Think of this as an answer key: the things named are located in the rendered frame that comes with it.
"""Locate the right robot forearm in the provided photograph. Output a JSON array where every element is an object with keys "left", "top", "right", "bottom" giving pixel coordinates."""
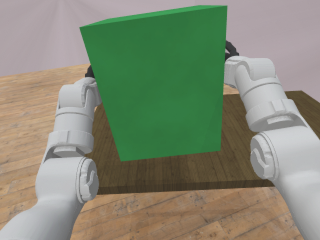
[{"left": 224, "top": 55, "right": 320, "bottom": 143}]

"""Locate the robot right upper arm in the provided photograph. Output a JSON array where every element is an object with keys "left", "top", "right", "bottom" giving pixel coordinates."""
[{"left": 250, "top": 125, "right": 320, "bottom": 240}]

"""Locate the left robot forearm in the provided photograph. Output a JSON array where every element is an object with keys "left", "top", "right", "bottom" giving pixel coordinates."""
[{"left": 35, "top": 77, "right": 102, "bottom": 199}]

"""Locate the carton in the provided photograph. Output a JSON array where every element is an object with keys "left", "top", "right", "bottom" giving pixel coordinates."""
[{"left": 79, "top": 5, "right": 228, "bottom": 162}]

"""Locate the table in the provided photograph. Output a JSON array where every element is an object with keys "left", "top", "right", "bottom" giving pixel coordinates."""
[{"left": 84, "top": 90, "right": 320, "bottom": 195}]

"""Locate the robot right hand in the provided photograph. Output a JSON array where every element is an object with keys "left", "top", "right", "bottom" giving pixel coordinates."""
[{"left": 224, "top": 40, "right": 239, "bottom": 63}]

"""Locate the robot left hand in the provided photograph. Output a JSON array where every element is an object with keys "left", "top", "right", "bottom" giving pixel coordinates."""
[{"left": 85, "top": 65, "right": 95, "bottom": 79}]

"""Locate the robot left upper arm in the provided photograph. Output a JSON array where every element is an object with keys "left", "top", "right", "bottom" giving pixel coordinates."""
[{"left": 0, "top": 156, "right": 99, "bottom": 240}]

